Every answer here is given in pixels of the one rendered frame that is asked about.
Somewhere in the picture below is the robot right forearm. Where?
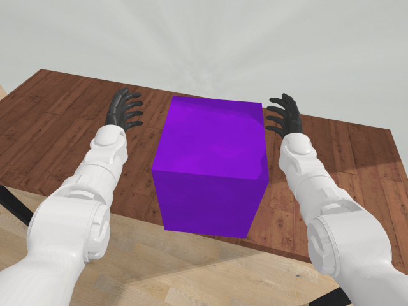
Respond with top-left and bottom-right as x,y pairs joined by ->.
279,133 -> 392,260

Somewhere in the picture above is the robot left forearm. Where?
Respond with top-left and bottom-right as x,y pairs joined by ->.
27,125 -> 128,251

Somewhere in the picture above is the robot left hand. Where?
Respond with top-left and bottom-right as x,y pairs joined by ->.
105,87 -> 143,132

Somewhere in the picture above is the robot right upper arm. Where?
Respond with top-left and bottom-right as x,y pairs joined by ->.
307,210 -> 408,306

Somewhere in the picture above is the robot right hand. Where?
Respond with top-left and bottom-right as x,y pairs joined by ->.
265,93 -> 303,139

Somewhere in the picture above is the carton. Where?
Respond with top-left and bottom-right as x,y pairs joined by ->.
151,96 -> 269,238

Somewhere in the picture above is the table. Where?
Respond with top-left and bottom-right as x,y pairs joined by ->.
0,69 -> 408,306

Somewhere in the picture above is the robot left upper arm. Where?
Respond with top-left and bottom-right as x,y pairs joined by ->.
0,196 -> 110,306

